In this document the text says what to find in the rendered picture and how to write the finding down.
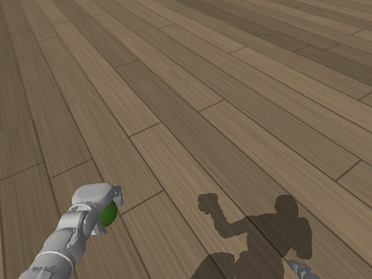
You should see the left robot arm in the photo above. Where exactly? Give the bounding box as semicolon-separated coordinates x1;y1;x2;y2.
18;202;99;279

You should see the right robot hand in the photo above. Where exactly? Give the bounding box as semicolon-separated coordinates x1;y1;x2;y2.
288;259;320;279

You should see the ball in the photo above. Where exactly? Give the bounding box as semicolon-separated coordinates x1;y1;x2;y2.
99;200;117;227

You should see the left robot hand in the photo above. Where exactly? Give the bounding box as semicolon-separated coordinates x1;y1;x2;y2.
72;183;123;235

